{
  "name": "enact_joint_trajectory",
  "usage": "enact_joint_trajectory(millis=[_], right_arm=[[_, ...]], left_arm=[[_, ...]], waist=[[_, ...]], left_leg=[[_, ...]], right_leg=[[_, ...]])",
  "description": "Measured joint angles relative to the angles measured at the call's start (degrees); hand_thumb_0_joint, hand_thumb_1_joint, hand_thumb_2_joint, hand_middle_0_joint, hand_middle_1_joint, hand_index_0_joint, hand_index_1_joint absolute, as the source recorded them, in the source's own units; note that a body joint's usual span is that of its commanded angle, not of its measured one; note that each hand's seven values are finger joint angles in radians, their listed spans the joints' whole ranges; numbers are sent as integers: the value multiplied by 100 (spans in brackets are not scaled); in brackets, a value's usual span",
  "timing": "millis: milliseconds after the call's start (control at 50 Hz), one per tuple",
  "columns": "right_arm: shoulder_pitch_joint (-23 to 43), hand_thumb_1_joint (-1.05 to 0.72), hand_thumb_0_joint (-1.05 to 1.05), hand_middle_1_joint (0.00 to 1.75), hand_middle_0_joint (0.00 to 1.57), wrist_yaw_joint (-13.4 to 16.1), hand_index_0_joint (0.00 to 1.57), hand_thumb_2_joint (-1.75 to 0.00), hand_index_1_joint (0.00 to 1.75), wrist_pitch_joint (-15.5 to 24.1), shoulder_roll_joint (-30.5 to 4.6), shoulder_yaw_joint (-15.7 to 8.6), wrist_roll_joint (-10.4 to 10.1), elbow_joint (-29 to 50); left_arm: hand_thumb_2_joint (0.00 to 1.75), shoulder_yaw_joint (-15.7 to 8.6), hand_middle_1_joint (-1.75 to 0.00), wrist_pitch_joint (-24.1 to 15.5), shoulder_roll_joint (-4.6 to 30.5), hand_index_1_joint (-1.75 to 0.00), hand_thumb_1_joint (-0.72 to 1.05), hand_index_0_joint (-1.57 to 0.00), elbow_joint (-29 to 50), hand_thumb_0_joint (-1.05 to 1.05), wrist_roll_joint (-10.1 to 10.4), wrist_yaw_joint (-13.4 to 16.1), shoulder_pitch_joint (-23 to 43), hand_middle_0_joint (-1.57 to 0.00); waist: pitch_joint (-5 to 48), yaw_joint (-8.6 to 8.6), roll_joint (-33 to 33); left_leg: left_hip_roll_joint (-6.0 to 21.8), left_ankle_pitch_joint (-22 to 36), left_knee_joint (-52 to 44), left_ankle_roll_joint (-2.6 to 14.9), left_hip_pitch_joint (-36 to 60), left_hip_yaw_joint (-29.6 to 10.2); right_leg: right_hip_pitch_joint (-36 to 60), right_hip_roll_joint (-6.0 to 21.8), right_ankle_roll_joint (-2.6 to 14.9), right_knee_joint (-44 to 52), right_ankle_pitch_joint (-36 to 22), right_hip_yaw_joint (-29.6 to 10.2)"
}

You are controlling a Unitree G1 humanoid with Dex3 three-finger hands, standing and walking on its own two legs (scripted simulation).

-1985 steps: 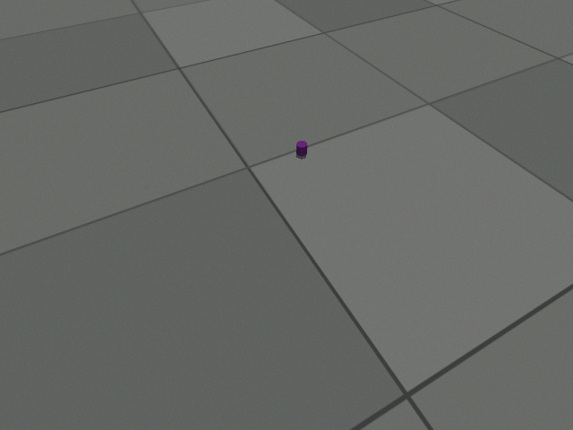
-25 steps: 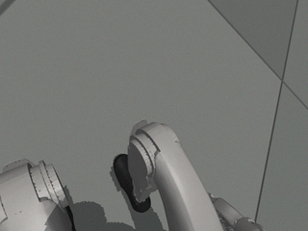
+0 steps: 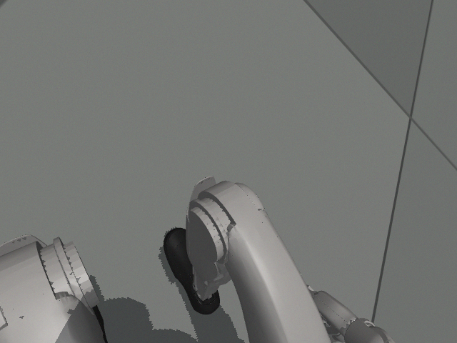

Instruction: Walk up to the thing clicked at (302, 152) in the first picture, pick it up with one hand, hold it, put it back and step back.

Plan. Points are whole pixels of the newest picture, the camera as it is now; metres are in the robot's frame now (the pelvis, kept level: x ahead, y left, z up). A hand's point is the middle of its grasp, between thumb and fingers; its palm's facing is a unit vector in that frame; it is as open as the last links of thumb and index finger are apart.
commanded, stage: open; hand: left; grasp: from above
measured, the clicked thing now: out of the picture +0.44 +0.37 -0.28
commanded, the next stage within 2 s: withdraw in 0.62 s
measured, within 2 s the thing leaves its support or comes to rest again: neither
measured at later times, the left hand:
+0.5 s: hand out of the picture +0.43 +0.35 -0.26, palm faces -0.44 -0.19 -0.88, open 13.6 cm
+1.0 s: hand out of the picture +0.46 +0.37 -0.20, palm faces -0.31 -0.12 -0.94, open 14.0 cm
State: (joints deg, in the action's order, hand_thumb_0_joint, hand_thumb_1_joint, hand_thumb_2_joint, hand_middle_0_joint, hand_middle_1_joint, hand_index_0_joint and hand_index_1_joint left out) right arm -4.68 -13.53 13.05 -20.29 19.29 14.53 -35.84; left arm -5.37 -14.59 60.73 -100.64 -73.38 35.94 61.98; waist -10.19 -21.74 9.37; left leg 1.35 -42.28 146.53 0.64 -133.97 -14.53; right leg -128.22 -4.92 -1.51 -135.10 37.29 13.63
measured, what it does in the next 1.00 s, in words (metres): stands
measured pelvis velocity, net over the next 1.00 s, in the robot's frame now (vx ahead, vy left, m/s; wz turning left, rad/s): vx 0.00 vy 0.00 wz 0.02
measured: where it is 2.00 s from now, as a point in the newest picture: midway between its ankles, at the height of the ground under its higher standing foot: (149, 315)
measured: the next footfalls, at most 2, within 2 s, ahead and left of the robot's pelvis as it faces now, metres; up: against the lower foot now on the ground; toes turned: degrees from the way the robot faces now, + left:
none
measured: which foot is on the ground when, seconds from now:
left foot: down 0.00-1.00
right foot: down 0.00-1.00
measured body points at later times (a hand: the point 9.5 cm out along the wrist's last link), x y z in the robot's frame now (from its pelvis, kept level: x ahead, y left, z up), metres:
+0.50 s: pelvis +0.00 +0.00 +0.00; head +0.28 +0.15 +0.32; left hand +0.45 +0.35 -0.21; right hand +0.06 -0.25 -0.05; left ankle +0.06 +0.12 -0.27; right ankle +0.12 -0.10 -0.27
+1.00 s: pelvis +0.00 +0.00 +0.01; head +0.26 +0.14 +0.35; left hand +0.47 +0.37 -0.15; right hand +0.08 -0.25 -0.06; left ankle +0.06 +0.12 -0.27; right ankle +0.12 -0.10 -0.27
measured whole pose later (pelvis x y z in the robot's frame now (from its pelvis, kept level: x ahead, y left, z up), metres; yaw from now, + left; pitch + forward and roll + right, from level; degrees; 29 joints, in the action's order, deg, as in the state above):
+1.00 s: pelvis +0.00 +0.00 +0.01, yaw +1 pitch +30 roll -14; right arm -8.0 -15.0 12.1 -19.7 15.0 12.7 -36.7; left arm -7.2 -10.5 55.4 -84.0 -71.0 31.0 56.1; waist -5.0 -18.6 5.7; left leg 0.9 -42.2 144.7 0.2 -134.4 -13.6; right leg -128.8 -4.3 -0.9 -134.3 38.0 12.9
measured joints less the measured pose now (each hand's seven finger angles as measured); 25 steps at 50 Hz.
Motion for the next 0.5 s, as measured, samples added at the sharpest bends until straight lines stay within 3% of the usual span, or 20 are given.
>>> enact_joint_trajectory(millis=[240,500], right_arm=[[9,-90,0,30,20,-10,20,-90,30,24,-10,-3,-45,61],[-78,-90,0,30,20,36,20,-90,30,-36,-28,48,-56,51]], left_arm=[[78,-25,-97,163,-36,-93,-26,-28,3,-1,113,-88,11,-24],[91,24,-106,32,63,-103,-44,-13,139,0,155,-241,-52,-11]], waist=[[3,-46,-14],[-72,-13,28]], left_leg=[[2,40,-32,23,-1,10],[1,55,-44,35,17,12]], right_leg=[[17,-5,-20,42,-32,-8],[48,-6,-31,64,-43,-10]])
